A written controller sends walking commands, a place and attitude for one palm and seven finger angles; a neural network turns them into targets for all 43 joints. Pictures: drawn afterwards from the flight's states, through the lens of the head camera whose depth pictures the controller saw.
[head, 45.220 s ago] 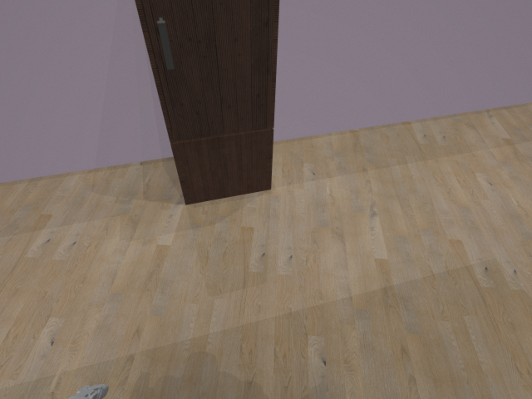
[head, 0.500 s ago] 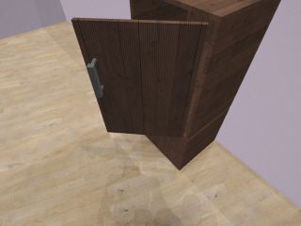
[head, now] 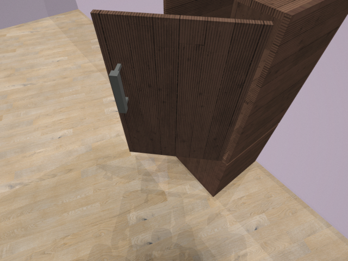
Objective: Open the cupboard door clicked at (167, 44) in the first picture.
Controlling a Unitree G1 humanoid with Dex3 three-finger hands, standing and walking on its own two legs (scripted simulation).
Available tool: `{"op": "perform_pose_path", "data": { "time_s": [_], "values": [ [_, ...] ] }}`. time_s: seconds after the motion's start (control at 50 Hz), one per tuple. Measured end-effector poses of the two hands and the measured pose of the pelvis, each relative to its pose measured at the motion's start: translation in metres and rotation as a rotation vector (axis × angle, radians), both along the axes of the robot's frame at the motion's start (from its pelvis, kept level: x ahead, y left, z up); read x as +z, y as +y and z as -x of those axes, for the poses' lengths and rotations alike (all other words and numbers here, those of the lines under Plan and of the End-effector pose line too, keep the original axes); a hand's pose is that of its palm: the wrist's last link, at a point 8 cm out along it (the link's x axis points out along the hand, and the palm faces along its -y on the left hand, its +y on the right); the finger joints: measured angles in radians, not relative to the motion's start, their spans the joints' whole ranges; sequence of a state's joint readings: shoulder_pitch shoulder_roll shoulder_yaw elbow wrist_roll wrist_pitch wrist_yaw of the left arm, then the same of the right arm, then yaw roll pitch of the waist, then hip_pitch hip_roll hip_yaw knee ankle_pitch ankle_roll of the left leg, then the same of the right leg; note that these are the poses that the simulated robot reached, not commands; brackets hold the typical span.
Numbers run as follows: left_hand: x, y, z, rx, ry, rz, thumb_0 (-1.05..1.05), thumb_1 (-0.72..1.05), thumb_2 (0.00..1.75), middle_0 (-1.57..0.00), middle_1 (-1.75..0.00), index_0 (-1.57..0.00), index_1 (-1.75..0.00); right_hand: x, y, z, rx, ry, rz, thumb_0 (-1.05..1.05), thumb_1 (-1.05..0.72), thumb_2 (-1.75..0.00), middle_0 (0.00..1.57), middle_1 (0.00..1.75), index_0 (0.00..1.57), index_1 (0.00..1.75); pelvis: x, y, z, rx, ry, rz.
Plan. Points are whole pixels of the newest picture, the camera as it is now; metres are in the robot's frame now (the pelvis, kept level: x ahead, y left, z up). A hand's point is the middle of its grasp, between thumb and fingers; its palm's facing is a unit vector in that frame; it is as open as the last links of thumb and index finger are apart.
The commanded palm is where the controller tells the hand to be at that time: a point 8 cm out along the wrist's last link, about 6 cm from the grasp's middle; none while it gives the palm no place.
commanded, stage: come to a stop and stand still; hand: left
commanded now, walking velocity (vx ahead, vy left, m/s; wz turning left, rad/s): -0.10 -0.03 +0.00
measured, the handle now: (121, 89) +0.55 +0.19 +0.06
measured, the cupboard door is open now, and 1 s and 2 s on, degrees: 45 45 45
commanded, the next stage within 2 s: look again from close up in 0.94 s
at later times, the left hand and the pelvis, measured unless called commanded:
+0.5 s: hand out of the picture +0.03 +0.17 -0.16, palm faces -0.02 -0.97 -0.23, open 7.3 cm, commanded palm none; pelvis +0.00 -0.01 +0.01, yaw -2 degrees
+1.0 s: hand out of the picture -0.02 +0.17 -0.16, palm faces -0.03 -0.98 -0.20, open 7.4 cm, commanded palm none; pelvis -0.03 +0.00 +0.01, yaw -3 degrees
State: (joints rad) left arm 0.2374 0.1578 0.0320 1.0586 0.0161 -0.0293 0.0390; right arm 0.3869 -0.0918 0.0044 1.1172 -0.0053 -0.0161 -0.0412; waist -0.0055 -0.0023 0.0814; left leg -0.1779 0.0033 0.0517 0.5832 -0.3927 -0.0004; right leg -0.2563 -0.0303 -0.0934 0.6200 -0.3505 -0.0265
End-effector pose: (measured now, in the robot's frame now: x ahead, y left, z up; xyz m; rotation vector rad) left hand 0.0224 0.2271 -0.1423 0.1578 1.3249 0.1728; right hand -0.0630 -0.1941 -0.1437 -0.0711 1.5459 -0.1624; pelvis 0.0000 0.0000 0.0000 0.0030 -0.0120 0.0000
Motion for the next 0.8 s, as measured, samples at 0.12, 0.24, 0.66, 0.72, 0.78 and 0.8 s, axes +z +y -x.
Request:
{"op": "perform_pose_path", "data": {
  "time_s": [0.12,0.24,0.66,0.72,0.78,0.8],
  "values": [
    [0.001,0.005,-0.008,0.006,0.031,0.006,0.00,0.93,0.90,-0.20,-0.30,-0.20,-0.30,0.003,-0.002,-0.050,0.037,-0.113,0.032,0.02,-0.92,-0.90,0.20,0.30,0.20,0.30,0.005,0.005,-0.008,-0.026,-0.001,-0.015],
    [0.010,0.003,-0.012,-0.012,0.023,-0.005,0.00,0.93,0.90,-0.20,-0.30,-0.20,-0.30,0.006,-0.022,-0.072,0.039,-0.160,0.062,0.03,-0.94,-0.90,0.20,0.30,0.20,0.30,0.010,0.002,-0.010,-0.033,0.005,-0.012],
    [0.016,-0.006,0.015,-0.063,-0.019,-0.015,0.00,0.92,0.90,-0.20,-0.30,-0.21,-0.30,0.006,-0.037,-0.065,0.044,-0.273,0.048,0.01,-0.93,-0.90,0.20,0.30,0.20,0.30,0.010,-0.004,0.018,-0.041,-0.027,-0.002],
    [0.018,-0.004,0.020,-0.066,-0.018,-0.013,0.00,0.92,0.90,-0.20,-0.30,-0.21,-0.30,0.005,-0.033,-0.050,0.046,-0.248,0.034,0.01,-0.93,-0.90,0.20,0.30,0.20,0.30,0.011,-0.004,0.023,-0.043,-0.027,-0.006],
    [0.018,-0.004,0.027,-0.068,-0.005,-0.009,0.00,0.91,0.90,-0.20,-0.30,-0.20,-0.30,0.005,-0.028,-0.033,0.045,-0.212,0.019,0.01,-0.93,-0.90,0.20,0.30,0.20,0.30,0.012,-0.003,0.027,-0.045,-0.023,-0.009],
    [0.018,-0.004,0.029,-0.068,0.001,-0.008,0.00,0.91,0.90,-0.20,-0.30,-0.20,-0.30,0.005,-0.026,-0.028,0.043,-0.198,0.014,0.01,-0.93,-0.90,0.20,0.30,0.20,0.30,0.012,-0.003,0.028,-0.045,-0.021,-0.010]
  ]
}}
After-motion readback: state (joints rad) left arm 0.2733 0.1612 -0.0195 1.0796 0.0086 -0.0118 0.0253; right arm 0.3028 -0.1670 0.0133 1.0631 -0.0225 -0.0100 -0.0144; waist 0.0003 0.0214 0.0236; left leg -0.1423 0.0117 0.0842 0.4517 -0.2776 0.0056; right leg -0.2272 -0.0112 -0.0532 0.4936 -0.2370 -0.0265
